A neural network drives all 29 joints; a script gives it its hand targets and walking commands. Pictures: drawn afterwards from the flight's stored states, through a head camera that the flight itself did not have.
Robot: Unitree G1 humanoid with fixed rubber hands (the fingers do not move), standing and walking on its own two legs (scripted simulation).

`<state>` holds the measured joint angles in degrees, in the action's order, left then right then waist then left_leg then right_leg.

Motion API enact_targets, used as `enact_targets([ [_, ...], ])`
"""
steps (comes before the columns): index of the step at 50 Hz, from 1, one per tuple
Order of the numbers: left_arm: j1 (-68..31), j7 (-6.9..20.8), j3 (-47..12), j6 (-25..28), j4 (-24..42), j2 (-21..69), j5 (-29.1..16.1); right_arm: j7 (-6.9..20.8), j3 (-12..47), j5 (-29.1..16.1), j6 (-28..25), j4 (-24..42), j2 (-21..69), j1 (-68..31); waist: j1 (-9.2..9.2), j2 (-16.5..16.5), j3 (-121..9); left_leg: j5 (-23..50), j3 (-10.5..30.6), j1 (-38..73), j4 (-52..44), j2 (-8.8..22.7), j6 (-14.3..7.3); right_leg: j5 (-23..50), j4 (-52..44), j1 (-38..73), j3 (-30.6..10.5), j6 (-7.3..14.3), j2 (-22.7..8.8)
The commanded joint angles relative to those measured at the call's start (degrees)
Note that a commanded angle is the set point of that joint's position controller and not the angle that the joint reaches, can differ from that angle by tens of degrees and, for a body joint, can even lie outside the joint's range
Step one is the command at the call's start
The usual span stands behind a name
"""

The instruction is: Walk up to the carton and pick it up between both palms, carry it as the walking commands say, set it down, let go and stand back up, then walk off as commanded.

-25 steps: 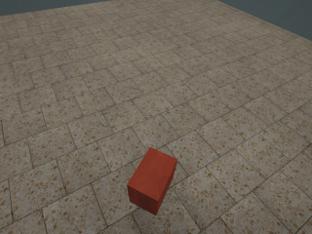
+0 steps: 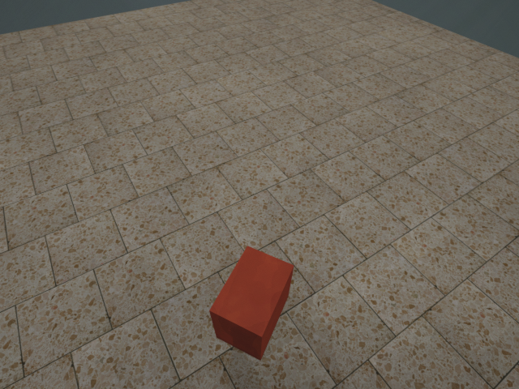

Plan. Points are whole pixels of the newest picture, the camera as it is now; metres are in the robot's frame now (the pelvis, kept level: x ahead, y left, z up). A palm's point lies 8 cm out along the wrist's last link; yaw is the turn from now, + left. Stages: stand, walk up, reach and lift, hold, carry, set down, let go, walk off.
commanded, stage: walk up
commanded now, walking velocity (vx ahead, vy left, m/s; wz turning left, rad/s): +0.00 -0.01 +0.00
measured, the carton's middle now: (253, 302) +0.53 +0.01 -0.65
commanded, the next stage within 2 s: none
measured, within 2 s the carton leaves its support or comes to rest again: neither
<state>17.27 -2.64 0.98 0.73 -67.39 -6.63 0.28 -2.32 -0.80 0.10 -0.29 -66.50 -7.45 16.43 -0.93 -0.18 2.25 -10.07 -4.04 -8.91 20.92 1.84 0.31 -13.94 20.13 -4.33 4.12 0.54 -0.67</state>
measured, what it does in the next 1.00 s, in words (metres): steps to the left, turning right: left foot, then right foot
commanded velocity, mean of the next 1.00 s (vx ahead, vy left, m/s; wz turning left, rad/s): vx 0.04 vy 0.14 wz -0.31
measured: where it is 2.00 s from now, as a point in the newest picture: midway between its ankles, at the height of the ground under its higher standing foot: outside the picture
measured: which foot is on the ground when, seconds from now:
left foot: down 0.00-0.14, up 0.16-0.52, down 0.54-0.96, up 0.98-1.00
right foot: down 0.00-0.52, up 0.54-0.92, down 0.94-1.00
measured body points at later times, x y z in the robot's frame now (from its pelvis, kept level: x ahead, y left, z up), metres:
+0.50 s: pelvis +0.05 +0.10 -0.01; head +0.10 +0.08 +0.44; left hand -0.02 +0.40 -0.12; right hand +0.15 -0.17 -0.15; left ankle +0.13 +0.26 -0.73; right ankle -0.03 -0.11 -0.75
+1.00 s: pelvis +0.09 +0.14 -0.01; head +0.10 +0.11 +0.44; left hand +0.29 +0.34 -0.13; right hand +0.02 -0.12 -0.16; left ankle +0.12 +0.27 -0.73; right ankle +0.05 +0.08 -0.75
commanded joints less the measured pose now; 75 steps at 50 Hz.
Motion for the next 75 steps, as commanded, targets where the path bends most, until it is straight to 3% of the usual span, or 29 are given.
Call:
enact_targets([
  [1,4.7,-0.2,0.6,0.2,0.1,-3.9,0.0,-0.2,-0.5,0.0,-0.2,0.3,-3.7,3.7,0.03,0.0,2.9,6.3,4.4,0.3,-2.9,5.0,-1.0,6.6,-4.6,-4.3,-4.9,1.1,-6.0],
  [6,5.3,-0.3,0.6,0.3,0.0,-3.6,-0.1,-0.2,-0.6,0.0,-0.1,0.1,-3.4,3.9,0.01,-0.1,3.1,6.2,4.3,0.1,-2.5,4.9,-0.9,6.5,-4.8,-4.5,-5.0,1.2,-6.0],
  [7,6.1,-1.0,2.4,-0.1,1.5,-9.3,0.8,-0.4,-2.0,2.3,0.1,3.7,-7.8,3.4,1.44,2.4,3.7,3.5,1.5,-4.4,3.6,4.6,-0.4,3.9,-0.1,-5.9,-5.3,1.5,-6.2],
  [8,18.1,-1.9,3.7,-0.8,-1.5,-15.4,2.4,0.7,-5.1,2.9,1.9,6.3,-11.1,-1.9,6.38,5.6,4.1,-14.9,-3.4,-19.8,17.4,-1.2,3.7,-7.1,-8.2,1.4,-27.8,8.3,-21.3],
  [9,18.1,-2.7,4.9,-1.3,-1.5,-18.5,1.7,1.2,-4.3,3.0,3.1,9.2,-9.3,-3.1,7.07,-0.5,5.7,-17.2,4.3,-29.3,29.9,0.9,4.9,-12.2,-11.2,0.3,-36.8,11.8,-26.8],
  [11,9.8,-2.9,5.1,-1.2,1.8,-16.0,1.0,1.7,-3.7,3.5,2.7,10.8,-8.0,-2.9,4.7,-5.7,6.8,-9.7,8.2,-32.4,36.4,4.0,4.7,-15.2,-10.9,-4.7,-31.2,10.5,-23.5],
  [13,8.4,-2.3,4.3,-0.6,2.8,-13.0,0.9,2.0,-3.7,3.6,2.0,11.8,-7.9,-3.3,3.73,-7.3,4.7,-4.6,7.1,-30.1,36.8,3.5,5.2,-7.6,-8.8,-6.5,-24.5,7.5,-18.2],
  [17,13.0,-1.8,4.8,0.1,3.7,-14.5,1.2,2.8,-3.0,2.9,2.8,16.1,-7.0,-6.1,4.58,-10.5,2.6,-6.0,4.3,-29.8,33.4,2.3,6.5,7.2,-6.5,-5.2,-21.5,7.2,-17.1],
  [21,12.5,-1.7,5.9,-0.1,6.1,-17.9,1.2,3.9,-2.0,1.8,3.0,19.4,-7.4,-8.5,4.15,-15.4,2.1,-7.4,3.3,-23.2,24.0,1.9,5.8,9.7,-5.8,-7.7,-19.0,6.1,-16.5],
  [24,4.8,-0.8,6.2,-0.5,9.9,-18.9,1.6,3.7,-1.8,0.4,2.5,17.6,-8.9,-0.7,-0.77,-17.2,-0.5,-6.4,0.5,-2.9,10.1,-0.9,4.4,16.3,-0.7,-15.9,-14.5,2.7,-13.1],
  [25,3.8,-0.6,5.7,-0.5,11.0,-17.5,1.9,3.0,-2.6,0.3,1.8,15.6,-10.9,5.3,-3.05,-12.1,-3.2,-3.2,-0.5,5.5,4.5,-1.4,3.8,15.7,5.2,-17.7,-12.5,1.2,-10.0],
  [26,5.9,-0.4,4.2,-0.5,11.4,-13.9,2.0,2.2,-3.7,0.5,0.8,14.3,-13.7,9.7,-4.25,-3.5,-5.5,0.6,1.0,11.4,0.5,2.6,3.5,6.0,13.6,-20.4,-10.1,-0.2,-5.9],
  [27,7.9,-0.2,2.7,-0.7,12.6,-9.0,1.9,1.6,-4.1,0.9,0.3,14.1,-18.9,10.9,-2.76,12.0,-5.8,10.1,15.1,12.1,-4.0,15.8,2.9,-21.6,29.1,-29.9,-6.6,-1.4,0.7],
  [28,10.2,-0.8,2.6,-0.9,14.0,-9.2,2.3,1.4,-5.2,0.6,0.6,16.1,-21.6,8.2,-1.91,18.8,-9.2,13.7,24.3,9.4,-5.1,25.8,-3.3,-28.2,39.5,-31.6,-5.8,-1.8,-0.7],
  [29,9.0,-0.5,2.8,-0.8,13.6,-10.2,1.6,1.4,-3.8,0.5,0.1,16.3,-19.1,5.1,0.36,11.9,-7.3,31.7,19.1,6.3,0.3,23.6,-4.0,-25.5,46.3,-30.8,-7.7,-2.2,-2.5],
  [30,6.9,-0.3,2.6,-0.6,14.8,-10.2,1.6,0.9,-3.8,1.3,0.1,16.9,-17.1,3.5,-0.41,15.9,-9.6,28.7,18.9,4.6,-1.3,23.8,-7.7,-22.4,47.8,-30.3,-8.0,-2.0,-3.1],
  [33,4.0,1.7,3.6,-2.1,14.7,-12.0,1.5,0.0,-2.2,1.9,-0.3,17.1,-12.8,-2.4,1.62,12.9,-7.5,27.4,7.9,-0.5,-2.1,15.1,-7.4,-12.8,48.4,-24.2,-4.7,-3.3,-1.9],
  [38,-3.0,1.8,2.4,-2.8,18.0,-9.1,1.1,-0.2,-2.4,1.9,-0.8,14.2,-12.2,1.9,0.37,12.3,-4.2,27.7,6.9,1.7,-2.1,14.8,-8.8,-10.7,30.0,-21.4,-4.1,-2.5,-1.4],
  [45,-4.5,2.5,3.2,-4.0,18.4,-11.6,0.0,-0.6,-5.5,1.6,0.6,16.5,-17.9,3.5,2.57,4.6,-4.2,21.8,14.8,-2.0,2.0,23.4,-8.9,-4.8,11.0,-10.7,-4.7,-0.3,-0.6],
  [47,-1.8,2.8,3.2,-3.1,18.0,-12.9,0.2,-0.2,-5.0,1.8,1.2,17.8,-15.8,3.1,4.62,2.9,-5.5,11.7,8.2,-9.6,8.0,17.6,-4.7,3.5,4.6,-1.0,-6.0,2.3,-2.8],
  [48,-1.3,2.7,4.0,-2.8,17.5,-16.7,0.7,0.0,-3.8,1.6,1.4,19.7,-12.2,1.4,5.4,-11.4,-5.1,2.3,-1.9,-16.6,18.3,7.2,0.7,11.2,-0.6,1.3,-18.3,6.2,-11.1],
  [49,0.2,2.6,3.3,-2.8,16.7,-17.8,1.3,-0.3,-4.1,1.5,2.3,20.5,-11.5,-2.7,6.27,-13.0,-1.5,-22.3,-3.6,-22.7,32.0,1.2,2.9,21.7,-4.9,-0.7,-25.3,11.4,-17.9],
  [51,-2.8,1.2,2.7,-1.7,16.6,-16.5,0.7,-0.3,-4.3,1.7,3.2,19.7,-10.7,-0.6,2.86,-3.5,-0.9,-23.0,3.5,-22.0,41.2,3.0,3.1,29.2,-1.8,-2.7,-22.7,12.5,-17.0],
  [52,-5.3,1.1,2.5,-1.5,16.7,-15.2,0.6,-0.2,-4.2,2.0,3.1,19.2,-11.0,-0.5,2.25,-5.3,-0.2,-20.1,2.9,-21.1,42.5,2.5,2.7,31.7,-0.6,-3.7,-18.4,12.0,-13.6],
  [56,-2.5,0.7,1.8,0.7,14.3,-14.1,0.5,0.6,-4.0,1.8,3.6,17.5,-11.1,-0.5,1.84,-4.9,-2.6,-14.0,3.7,-19.2,39.8,1.4,3.6,37.5,0.0,-0.3,-17.4,9.0,-12.0],
  [65,-0.3,0.8,1.4,0.1,9.4,-13.1,0.9,0.8,-2.3,0.2,3.1,15.1,-8.3,-3.8,1.42,-7.4,-1.1,-9.8,2.0,-1.8,8.3,-1.2,1.6,20.1,-5.3,-4.3,-17.2,8.2,-10.1],
  [68,0.5,0.9,0.8,0.0,8.2,-10.6,0.2,0.1,-2.6,0.0,1.2,12.0,-9.5,0.1,-0.99,-3.6,-2.0,0.8,3.5,7.6,-1.7,2.6,0.2,12.8,-2.5,-8.2,-15.7,5.2,-7.4],
  [70,0.9,0.8,0.5,-0.2,8.3,-8.1,0.2,0.0,-2.9,0.6,0.6,11.5,-12.1,-1.0,0.43,7.1,-0.2,6.9,10.5,4.0,-4.2,8.9,-2.9,1.5,0.2,-9.7,-9.5,2.0,-1.0],
  [75,1.6,1.1,1.0,-0.6,6.1,-7.8,0.2,0.0,-1.6,0.4,-0.1,8.0,-8.8,-1.7,2.04,5.2,3.0,-4.0,11.1,-4.0,-8.3,7.0,-3.3,4.0,-1.5,-2.9,-9.0,1.5,-1.0],
])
